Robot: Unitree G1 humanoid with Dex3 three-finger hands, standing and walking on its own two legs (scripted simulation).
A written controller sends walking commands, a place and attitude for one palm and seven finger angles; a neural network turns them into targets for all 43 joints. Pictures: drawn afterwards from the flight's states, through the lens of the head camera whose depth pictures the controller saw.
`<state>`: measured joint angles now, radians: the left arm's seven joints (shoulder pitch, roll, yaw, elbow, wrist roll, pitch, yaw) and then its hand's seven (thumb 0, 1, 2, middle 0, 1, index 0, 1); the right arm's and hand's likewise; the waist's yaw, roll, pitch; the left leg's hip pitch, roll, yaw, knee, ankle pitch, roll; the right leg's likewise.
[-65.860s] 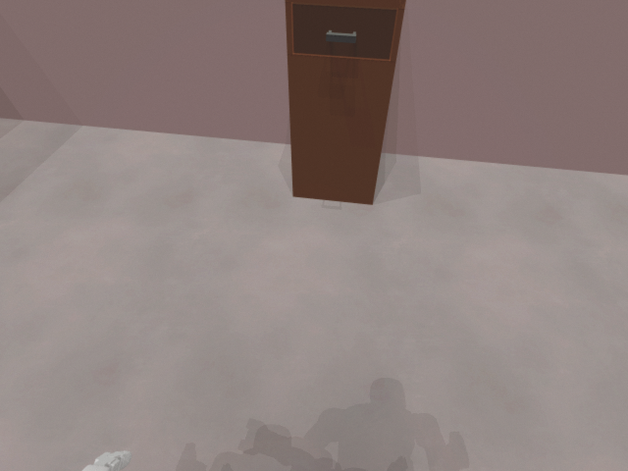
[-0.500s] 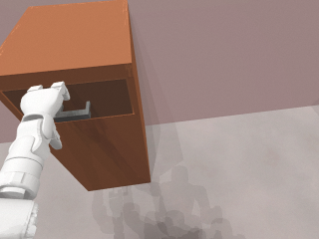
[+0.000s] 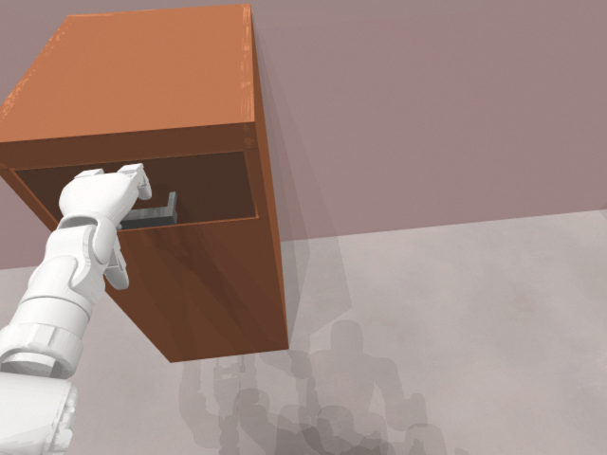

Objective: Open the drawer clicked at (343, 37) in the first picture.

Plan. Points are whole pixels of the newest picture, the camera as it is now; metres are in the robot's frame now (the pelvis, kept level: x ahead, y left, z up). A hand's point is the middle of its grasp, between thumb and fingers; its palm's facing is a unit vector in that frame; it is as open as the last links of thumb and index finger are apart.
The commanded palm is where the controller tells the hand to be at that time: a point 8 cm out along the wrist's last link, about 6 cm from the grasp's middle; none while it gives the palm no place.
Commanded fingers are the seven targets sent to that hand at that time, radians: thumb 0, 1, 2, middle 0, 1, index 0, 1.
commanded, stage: re-aim the fingers above the handle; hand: left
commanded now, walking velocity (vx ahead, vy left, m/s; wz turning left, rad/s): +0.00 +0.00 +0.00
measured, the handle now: (145, 209) +0.48 +0.29 +0.02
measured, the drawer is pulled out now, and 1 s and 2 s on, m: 0.00 0.00 0.00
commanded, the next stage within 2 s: lower the fingers behind the handle in 0.30 s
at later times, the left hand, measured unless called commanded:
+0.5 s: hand (114, 223) +0.41 +0.30 +0.07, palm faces -0.17 -0.03 -0.98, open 13.8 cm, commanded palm +0.40 +0.29 +0.13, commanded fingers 0.00 -0.50 0.30 -0.30 -1.20 -0.30 -1.20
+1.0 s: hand (129, 227) +0.43 +0.29 +0.04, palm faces -0.08 -0.03 -1.00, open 13.8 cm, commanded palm +0.40 +0.28 +0.10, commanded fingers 0.00 -0.50 0.30 -0.30 -1.20 -0.30 -1.20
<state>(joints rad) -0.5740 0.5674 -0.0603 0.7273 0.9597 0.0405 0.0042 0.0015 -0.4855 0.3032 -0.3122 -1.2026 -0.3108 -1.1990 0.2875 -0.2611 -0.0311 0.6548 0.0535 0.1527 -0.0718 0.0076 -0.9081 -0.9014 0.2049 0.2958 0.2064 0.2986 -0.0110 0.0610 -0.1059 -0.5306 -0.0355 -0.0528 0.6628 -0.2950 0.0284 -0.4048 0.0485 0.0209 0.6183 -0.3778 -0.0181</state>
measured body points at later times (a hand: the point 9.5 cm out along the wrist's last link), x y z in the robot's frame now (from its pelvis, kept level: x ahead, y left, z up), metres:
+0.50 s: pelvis +0.00 -0.01 +0.00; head +0.04 -0.03 +0.45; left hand +0.41 +0.29 +0.12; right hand +0.07 -0.28 -0.13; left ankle +0.02 +0.10 -0.72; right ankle -0.05 -0.11 -0.72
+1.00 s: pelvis +0.00 +0.01 -0.01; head +0.05 +0.00 +0.44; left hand +0.43 +0.29 +0.10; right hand +0.07 -0.25 -0.14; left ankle +0.02 +0.10 -0.72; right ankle -0.05 -0.11 -0.72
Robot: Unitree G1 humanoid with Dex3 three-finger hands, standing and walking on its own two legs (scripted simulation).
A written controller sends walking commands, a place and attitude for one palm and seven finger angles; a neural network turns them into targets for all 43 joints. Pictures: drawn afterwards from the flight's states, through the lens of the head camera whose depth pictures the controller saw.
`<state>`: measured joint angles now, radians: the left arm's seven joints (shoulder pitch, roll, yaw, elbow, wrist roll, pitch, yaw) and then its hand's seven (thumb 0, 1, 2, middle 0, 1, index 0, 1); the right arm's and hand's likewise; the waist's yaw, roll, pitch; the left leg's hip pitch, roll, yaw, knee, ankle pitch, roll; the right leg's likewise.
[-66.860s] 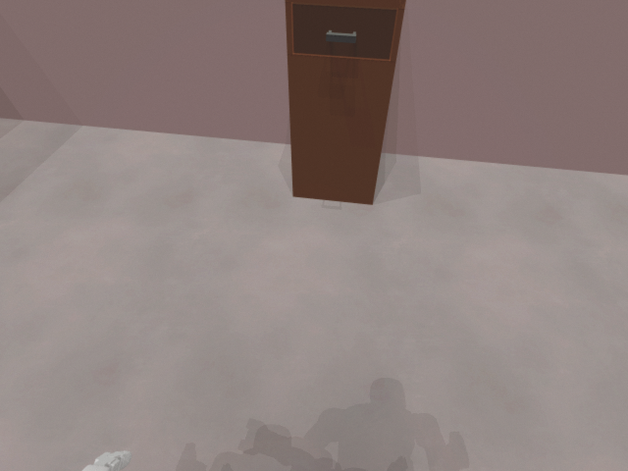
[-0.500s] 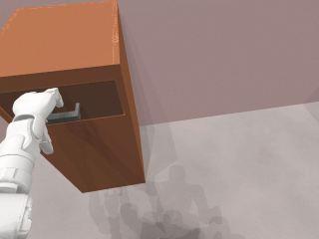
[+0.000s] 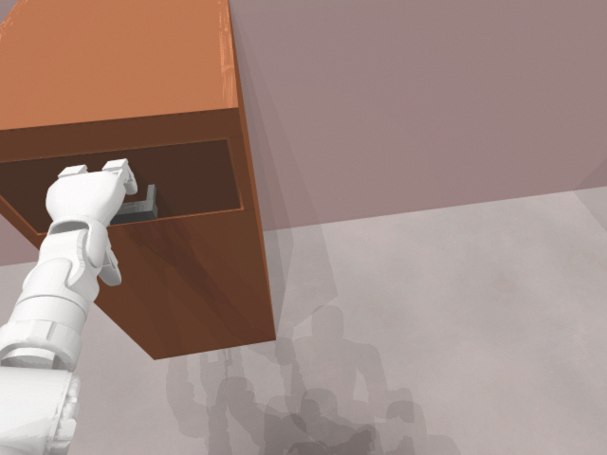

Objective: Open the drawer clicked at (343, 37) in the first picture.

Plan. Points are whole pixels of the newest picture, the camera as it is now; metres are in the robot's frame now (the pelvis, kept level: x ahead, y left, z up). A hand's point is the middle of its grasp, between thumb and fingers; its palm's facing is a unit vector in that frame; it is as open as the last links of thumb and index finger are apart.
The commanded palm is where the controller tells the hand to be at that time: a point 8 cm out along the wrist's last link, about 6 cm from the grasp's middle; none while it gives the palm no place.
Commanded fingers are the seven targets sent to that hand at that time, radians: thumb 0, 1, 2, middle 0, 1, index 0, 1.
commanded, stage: lower the fingers behind the handle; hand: left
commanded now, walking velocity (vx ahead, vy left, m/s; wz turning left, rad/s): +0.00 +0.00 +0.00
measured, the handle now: (122, 203) +0.47 +0.29 +0.03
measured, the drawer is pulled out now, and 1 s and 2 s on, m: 0.00 0.00 0.00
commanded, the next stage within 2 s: lift the fingers back up to retry in 1.00 s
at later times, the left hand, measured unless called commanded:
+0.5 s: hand (112, 227) +0.42 +0.29 +0.04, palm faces -0.03 +0.01 -1.00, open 13.8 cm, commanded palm +0.40 +0.28 +0.07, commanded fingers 0.00 -0.50 0.30 -0.30 -1.20 -0.30 -1.20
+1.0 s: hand (111, 229) +0.42 +0.29 +0.04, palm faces -0.02 +0.00 -1.00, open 13.8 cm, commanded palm +0.40 +0.29 +0.07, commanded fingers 0.00 -0.50 0.30 -0.30 -1.20 -0.30 -1.20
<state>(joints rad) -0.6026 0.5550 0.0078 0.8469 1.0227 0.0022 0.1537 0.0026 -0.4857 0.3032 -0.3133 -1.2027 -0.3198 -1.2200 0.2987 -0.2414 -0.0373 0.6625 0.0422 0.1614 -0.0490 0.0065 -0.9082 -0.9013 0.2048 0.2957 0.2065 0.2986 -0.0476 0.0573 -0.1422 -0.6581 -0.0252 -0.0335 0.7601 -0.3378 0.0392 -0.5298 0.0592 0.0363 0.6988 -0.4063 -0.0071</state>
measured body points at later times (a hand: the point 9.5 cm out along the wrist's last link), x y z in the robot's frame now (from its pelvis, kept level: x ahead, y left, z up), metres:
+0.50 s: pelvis -0.02 +0.00 -0.01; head +0.05 +0.00 +0.44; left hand +0.42 +0.28 +0.10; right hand +0.04 -0.27 -0.13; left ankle +0.01 +0.09 -0.71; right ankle -0.04 -0.12 -0.71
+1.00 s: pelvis -0.02 -0.01 -0.01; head +0.05 -0.01 +0.43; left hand +0.41 +0.28 +0.10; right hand +0.03 -0.29 -0.14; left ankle +0.01 +0.09 -0.71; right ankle -0.04 -0.13 -0.71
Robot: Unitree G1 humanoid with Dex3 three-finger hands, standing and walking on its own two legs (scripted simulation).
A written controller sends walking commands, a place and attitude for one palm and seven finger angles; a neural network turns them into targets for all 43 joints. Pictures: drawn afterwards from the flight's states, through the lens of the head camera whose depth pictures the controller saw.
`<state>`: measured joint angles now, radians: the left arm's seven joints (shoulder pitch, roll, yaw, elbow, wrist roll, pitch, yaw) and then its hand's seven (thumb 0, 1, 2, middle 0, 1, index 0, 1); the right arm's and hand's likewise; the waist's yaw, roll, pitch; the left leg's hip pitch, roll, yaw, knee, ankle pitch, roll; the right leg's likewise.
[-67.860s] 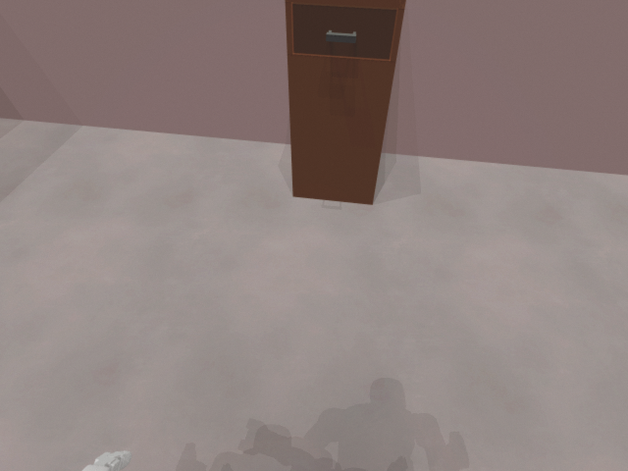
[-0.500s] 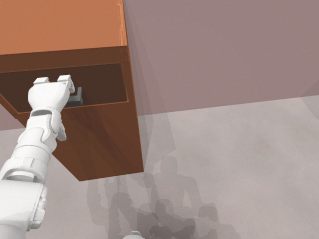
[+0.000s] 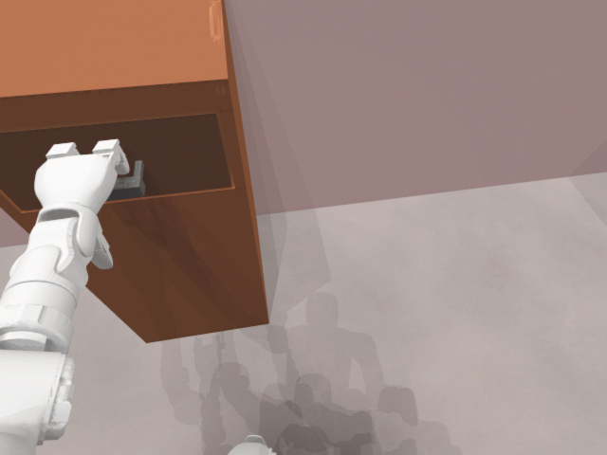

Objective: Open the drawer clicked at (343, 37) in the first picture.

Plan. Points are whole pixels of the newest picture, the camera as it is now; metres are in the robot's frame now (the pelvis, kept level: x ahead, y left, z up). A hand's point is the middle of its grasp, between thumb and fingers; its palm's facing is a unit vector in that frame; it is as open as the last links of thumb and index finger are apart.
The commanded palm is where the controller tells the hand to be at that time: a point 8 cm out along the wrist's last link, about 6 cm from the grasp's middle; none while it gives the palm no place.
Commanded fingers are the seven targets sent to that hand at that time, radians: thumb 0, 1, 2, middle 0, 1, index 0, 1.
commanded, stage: lift the fingers back up to retry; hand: left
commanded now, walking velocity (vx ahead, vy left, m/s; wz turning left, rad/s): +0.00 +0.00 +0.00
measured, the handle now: (108, 180) +0.49 +0.30 +0.05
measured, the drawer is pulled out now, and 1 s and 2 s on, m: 0.00 0.00 0.00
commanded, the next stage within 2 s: re-aim the fingers above the handle in 0.88 s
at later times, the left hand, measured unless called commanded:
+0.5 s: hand (84, 197) +0.45 +0.31 +0.07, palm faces -0.05 -0.02 -1.00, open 13.7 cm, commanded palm +0.42 +0.30 +0.14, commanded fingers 0.00 -0.50 0.30 -0.30 -1.20 -0.30 -1.20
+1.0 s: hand (71, 196) +0.42 +0.31 +0.09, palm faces -0.11 -0.05 -0.99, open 13.8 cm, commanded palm +0.42 +0.31 +0.16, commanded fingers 0.00 -0.50 0.30 -0.30 -1.20 -0.30 -1.20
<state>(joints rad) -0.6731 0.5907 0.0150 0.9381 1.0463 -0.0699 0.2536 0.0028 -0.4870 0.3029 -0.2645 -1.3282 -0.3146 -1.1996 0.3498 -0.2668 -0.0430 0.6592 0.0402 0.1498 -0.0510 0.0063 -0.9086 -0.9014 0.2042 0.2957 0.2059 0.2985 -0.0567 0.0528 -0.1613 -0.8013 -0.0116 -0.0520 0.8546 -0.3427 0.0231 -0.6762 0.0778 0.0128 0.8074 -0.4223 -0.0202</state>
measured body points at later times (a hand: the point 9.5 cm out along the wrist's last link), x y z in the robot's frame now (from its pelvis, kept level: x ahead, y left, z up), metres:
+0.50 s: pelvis +0.01 +0.01 +0.01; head +0.08 +0.02 +0.45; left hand +0.44 +0.31 +0.12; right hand +0.07 -0.26 -0.11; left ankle +0.03 +0.10 -0.70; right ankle -0.02 -0.11 -0.70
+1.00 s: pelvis +0.02 +0.02 +0.02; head +0.07 +0.01 +0.47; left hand +0.42 +0.31 +0.15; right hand +0.14 -0.25 -0.10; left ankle +0.03 +0.10 -0.70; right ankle -0.02 -0.11 -0.70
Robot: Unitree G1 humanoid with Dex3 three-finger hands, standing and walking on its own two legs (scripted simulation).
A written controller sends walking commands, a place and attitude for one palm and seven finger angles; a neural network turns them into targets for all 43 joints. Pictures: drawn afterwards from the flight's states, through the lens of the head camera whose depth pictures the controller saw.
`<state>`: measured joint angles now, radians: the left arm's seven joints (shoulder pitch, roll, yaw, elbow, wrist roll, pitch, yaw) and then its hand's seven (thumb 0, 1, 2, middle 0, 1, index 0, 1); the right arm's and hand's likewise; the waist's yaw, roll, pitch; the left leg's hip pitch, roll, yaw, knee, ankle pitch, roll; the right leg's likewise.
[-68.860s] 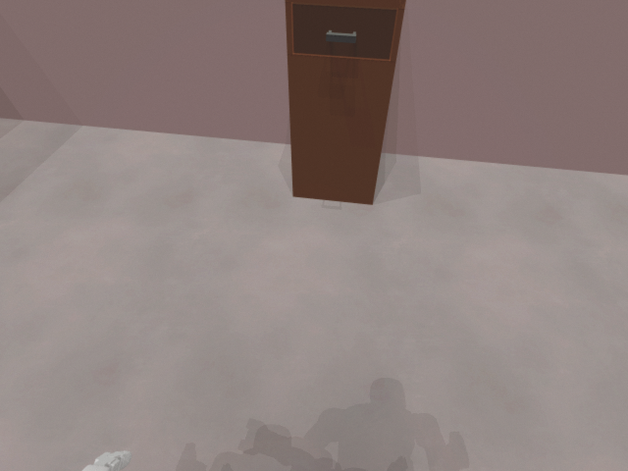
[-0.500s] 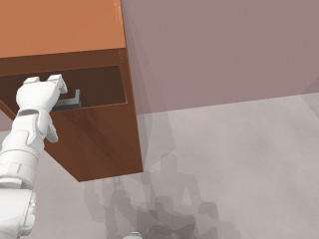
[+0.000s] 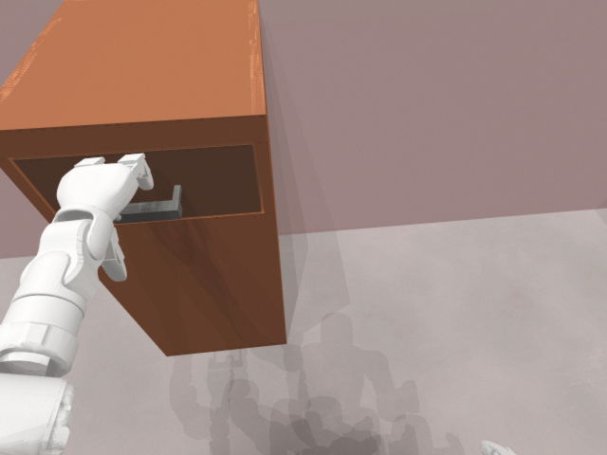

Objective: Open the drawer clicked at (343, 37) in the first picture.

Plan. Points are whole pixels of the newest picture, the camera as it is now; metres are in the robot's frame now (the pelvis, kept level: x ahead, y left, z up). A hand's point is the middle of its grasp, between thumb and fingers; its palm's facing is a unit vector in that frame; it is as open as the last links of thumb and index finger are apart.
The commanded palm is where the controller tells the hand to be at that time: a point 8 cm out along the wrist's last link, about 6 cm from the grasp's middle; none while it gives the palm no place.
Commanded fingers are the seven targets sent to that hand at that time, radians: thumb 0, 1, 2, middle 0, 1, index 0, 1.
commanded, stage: re-aim the fingers above the handle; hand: left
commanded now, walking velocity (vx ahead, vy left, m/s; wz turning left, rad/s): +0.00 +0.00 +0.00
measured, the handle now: (149, 202) +0.48 +0.28 +0.03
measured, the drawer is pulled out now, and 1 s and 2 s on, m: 0.00 0.00 0.00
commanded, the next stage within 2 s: lower the fingers behind the handle in 2.00 s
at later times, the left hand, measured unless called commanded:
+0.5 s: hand (137, 208) +0.42 +0.26 +0.08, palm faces -0.07 -0.04 -1.00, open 13.8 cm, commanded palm +0.40 +0.26 +0.14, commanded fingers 0.00 -0.50 0.30 -0.30 -1.20 -0.30 -1.20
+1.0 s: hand (149, 206) +0.42 +0.24 +0.08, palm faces -0.08 -0.03 -1.00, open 13.8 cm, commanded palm +0.41 +0.26 +0.14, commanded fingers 0.00 -0.50 0.30 -0.30 -1.20 -0.30 -1.20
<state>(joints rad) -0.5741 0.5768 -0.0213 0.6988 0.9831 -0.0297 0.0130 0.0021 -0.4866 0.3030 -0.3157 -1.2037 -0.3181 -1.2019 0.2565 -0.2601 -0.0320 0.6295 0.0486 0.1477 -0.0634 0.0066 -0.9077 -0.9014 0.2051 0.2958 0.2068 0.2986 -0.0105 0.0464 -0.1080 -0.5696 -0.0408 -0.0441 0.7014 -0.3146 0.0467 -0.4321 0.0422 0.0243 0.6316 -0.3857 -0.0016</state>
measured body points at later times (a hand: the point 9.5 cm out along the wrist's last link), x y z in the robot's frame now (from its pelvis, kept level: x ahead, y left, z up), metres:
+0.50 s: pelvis +0.00 -0.01 +0.00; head +0.04 -0.03 +0.45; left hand +0.42 +0.26 +0.14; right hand +0.06 -0.29 -0.13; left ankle +0.01 +0.09 -0.72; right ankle -0.05 -0.13 -0.72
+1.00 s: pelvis +0.00 -0.02 +0.00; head +0.04 -0.03 +0.45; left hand +0.42 +0.24 +0.14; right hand +0.10 -0.29 -0.12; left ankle +0.01 +0.09 -0.72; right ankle -0.05 -0.13 -0.72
